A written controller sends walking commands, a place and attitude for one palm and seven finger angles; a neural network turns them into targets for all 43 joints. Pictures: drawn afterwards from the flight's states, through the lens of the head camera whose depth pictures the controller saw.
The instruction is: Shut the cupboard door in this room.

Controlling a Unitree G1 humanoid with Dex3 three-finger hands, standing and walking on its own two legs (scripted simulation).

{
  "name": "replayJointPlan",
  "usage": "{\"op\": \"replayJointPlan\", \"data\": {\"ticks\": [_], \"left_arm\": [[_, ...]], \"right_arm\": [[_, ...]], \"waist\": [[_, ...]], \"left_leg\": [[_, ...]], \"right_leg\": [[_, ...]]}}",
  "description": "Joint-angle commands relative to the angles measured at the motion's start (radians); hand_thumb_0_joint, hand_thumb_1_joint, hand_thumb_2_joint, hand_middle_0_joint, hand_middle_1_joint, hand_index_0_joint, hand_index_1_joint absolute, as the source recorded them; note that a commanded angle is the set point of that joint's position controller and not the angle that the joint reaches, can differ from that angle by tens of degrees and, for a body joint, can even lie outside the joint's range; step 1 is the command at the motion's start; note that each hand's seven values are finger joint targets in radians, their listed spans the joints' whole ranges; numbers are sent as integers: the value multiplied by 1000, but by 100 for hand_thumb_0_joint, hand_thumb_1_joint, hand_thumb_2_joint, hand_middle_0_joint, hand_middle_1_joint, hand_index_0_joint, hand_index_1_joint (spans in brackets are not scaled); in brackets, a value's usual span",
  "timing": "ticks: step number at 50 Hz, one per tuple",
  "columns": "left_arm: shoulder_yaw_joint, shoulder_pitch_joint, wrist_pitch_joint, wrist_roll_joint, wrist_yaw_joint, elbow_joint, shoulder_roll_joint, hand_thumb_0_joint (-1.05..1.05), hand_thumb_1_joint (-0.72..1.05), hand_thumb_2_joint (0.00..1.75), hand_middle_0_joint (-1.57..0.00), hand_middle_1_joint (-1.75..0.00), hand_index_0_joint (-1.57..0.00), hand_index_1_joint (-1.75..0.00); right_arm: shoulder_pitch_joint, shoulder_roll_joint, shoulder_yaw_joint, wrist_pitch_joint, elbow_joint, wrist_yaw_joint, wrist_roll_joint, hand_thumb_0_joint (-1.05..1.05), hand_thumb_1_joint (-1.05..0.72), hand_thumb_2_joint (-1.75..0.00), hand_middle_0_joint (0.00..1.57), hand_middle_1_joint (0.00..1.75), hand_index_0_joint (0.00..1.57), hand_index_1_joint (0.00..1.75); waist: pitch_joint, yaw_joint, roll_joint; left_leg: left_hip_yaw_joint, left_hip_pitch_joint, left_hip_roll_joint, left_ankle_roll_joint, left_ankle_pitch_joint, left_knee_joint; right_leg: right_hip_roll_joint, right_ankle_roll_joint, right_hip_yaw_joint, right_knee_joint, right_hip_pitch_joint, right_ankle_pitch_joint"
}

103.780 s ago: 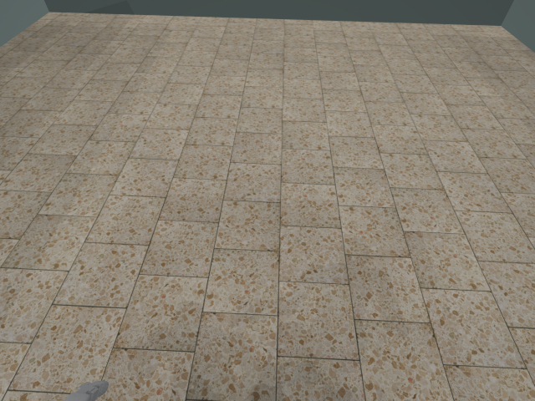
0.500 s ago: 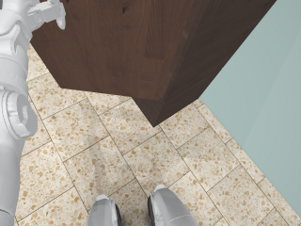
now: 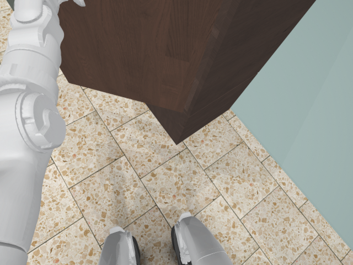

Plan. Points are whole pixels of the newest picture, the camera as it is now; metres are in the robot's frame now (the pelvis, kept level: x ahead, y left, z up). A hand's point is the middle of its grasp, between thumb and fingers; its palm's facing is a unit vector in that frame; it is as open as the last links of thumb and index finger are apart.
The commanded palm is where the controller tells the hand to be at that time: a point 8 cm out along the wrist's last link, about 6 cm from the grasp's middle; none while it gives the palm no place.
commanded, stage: pull the fist back off the door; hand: left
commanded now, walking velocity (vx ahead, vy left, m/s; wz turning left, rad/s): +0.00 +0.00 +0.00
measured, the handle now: out of the picture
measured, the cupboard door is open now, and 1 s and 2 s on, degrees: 41 40 40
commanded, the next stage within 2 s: draw the hand back to the body in 0.72 s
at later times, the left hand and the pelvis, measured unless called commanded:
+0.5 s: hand (77, 11) +0.56 +0.07 +0.15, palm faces +0.07 -1.00 -0.05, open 3.1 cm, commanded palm +0.52 +0.11 +0.14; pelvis +0.02 -0.01 +0.04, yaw +1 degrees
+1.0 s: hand (70, 25) +0.52 +0.08 +0.16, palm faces +0.12 -0.99 -0.01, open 3.1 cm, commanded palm +0.46 +0.13 +0.16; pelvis +0.01 -0.02 +0.04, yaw +0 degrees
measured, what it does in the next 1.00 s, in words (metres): stands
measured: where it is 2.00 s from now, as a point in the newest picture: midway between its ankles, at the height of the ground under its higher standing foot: (159, 263)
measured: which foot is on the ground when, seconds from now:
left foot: down 0.00-1.00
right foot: down 0.00-1.00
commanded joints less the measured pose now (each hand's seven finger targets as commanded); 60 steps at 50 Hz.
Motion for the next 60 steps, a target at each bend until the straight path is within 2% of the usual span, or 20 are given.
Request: {"op": "replayJointPlan", "data": {"ticks": [1,3,7,10,12,14,16,20,22,25,27,28,32,37,42,46,50,55,57,60], "left_arm": [[-20,-501,-167,146,227,-338,120,0,90,90,-130,-150,-130,-150],[-42,-471,-201,173,211,-383,131,0,90,90,-130,-150,-130,-150],[-66,-422,-158,104,103,-359,97,0,90,90,-130,-150,-130,-150],[-26,-361,-128,20,73,-368,86,0,90,90,-130,-150,-130,-150],[7,-287,-153,-7,78,-364,95,0,90,90,-130,-150,-130,-150],[-3,-234,-197,-5,95,-364,66,0,90,90,-130,-150,-130,-150],[-48,-153,-245,14,109,-366,-2,0,90,90,-130,-150,-130,-150],[-122,-1,-250,30,99,-291,-94,0,90,90,-130,-150,-130,-150],[-116,47,-240,7,81,-309,-99,0,90,90,-130,-150,-130,-150],[-171,7,-259,-45,70,-446,-189,0,90,90,-130,-150,-130,-150],[-146,-19,-296,-66,85,-522,-167,0,90,90,-130,-150,-130,-150],[-173,-62,-316,-66,92,-552,-183,0,90,90,-130,-150,-130,-150],[-207,-68,-386,-30,130,-642,-203,0,90,90,-130,-150,-130,-150],[-201,-51,-313,23,156,-403,-160,0,90,90,-130,-150,-130,-150],[-135,-33,-249,-40,141,-309,-130,0,90,90,-130,-150,-130,-150],[-14,149,-318,-55,103,-470,-7,0,90,90,-130,-150,-130,-150],[-93,342,-330,-35,50,-637,-64,0,90,90,-130,-150,-130,-150],[-174,479,-211,-148,-19,-873,-159,0,90,90,-130,-150,-130,-150],[-193,485,-190,-180,-37,-991,-167,0,90,90,-130,-150,-130,-150],[-261,559,-167,-174,-48,-1062,-209,0,90,90,-130,-150,-130,-150]], "right_arm": [[289,-174,-85,1,-7,56,-37,0,-90,-90,20,30,20,30],[297,-180,-104,17,-7,69,-30,0,-90,-90,20,30,20,30],[290,-182,-115,51,-15,55,8,0,-90,-90,20,30,20,30],[274,-175,-110,63,-29,37,23,0,-90,-90,20,30,20,30],[263,-166,-103,58,-32,31,26,0,-90,-90,20,30,20,30],[258,-157,-101,54,-29,31,20,0,-90,-90,20,30,20,30],[245,-150,-106,47,-31,40,17,0,-90,-90,20,30,20,30],[221,-156,-120,58,-32,50,25,0,-90,-90,20,30,20,30],[207,-159,-124,66,-42,45,37,0,-90,-90,20,30,20,30],[159,-145,-130,68,-59,38,46,0,-90,-90,20,30,20,30],[138,-146,-133,62,-52,28,49,0,-90,-90,20,30,20,30],[128,-141,-130,59,-45,25,49,0,-90,-90,20,30,20,30],[89,-128,-135,36,-22,19,50,0,-90,-90,20,30,20,30],[74,-141,-123,47,1,4,55,0,-90,-90,20,30,20,30],[61,-149,-107,50,-24,-9,58,0,-90,-90,20,30,20,30],[42,-143,-107,42,-87,-12,57,0,-90,-90,20,30,20,30],[19,-129,-113,48,-124,-8,77,0,-90,-90,20,30,20,30],[-49,-127,-120,45,-154,-34,123,0,-90,-90,20,30,20,30],[-84,-120,-115,31,-150,-51,135,0,-90,-90,20,30,20,30],[-132,-110,-103,8,-141,-65,140,0,-90,-90,20,30,20,30]], "waist": [[-651,-26,168],[-710,-14,171],[-718,-1,123],[-673,26,64],[-628,48,51],[-547,48,-5],[-494,60,11],[-395,61,-55],[-417,88,-63],[-458,99,-12],[-492,110,-10],[-485,97,-12],[-535,107,20],[-381,74,-77],[-400,86,-124],[-551,201,-81],[-517,225,-90],[-402,224,-150],[-371,228,-114],[-250,230,-63]], "left_leg": [[-93,578,-10,-1,528,-52],[-82,636,-14,-5,563,-70],[-61,659,-32,2,529,-129],[-38,629,-43,8,485,-176],[-28,615,-45,7,482,-195],[-21,571,-44,11,461,-207],[-9,589,-49,10,466,-215],[7,554,-56,12,409,-239],[12,585,-62,10,427,-255],[14,671,-62,4,449,-260],[6,711,-59,2,458,-254],[2,717,-56,3,451,-256],[-5,771,-54,0,464,-240],[-5,630,-62,5,297,-273],[-1,590,-69,8,297,-286],[23,633,-75,5,386,-301],[47,668,-70,11,418,-330],[58,753,-66,19,370,-410],[54,809,-62,20,372,-434],[39,848,-57,19,332,-472]], "right_leg": [[18,3,18,-95,158,384],[22,-1,23,-110,224,434],[30,-2,32,-168,364,491],[34,3,38,-216,462,514],[31,3,44,-228,487,533],[29,7,47,-234,497,537],[27,4,46,-241,476,535],[22,4,50,-264,477,504],[20,1,50,-270,519,532],[20,-1,47,-276,514,536],[21,1,47,-270,513,534],[19,3,48,-266,509,528],[12,4,48,-237,486,520],[1,13,52,-269,452,393],[0,11,58,-283,512,410],[0,0,72,-262,675,523],[7,2,72,-290,736,588],[15,12,63,-395,796,553],[13,12,59,-418,792,531],[13,7,42,-443,740,441]]}}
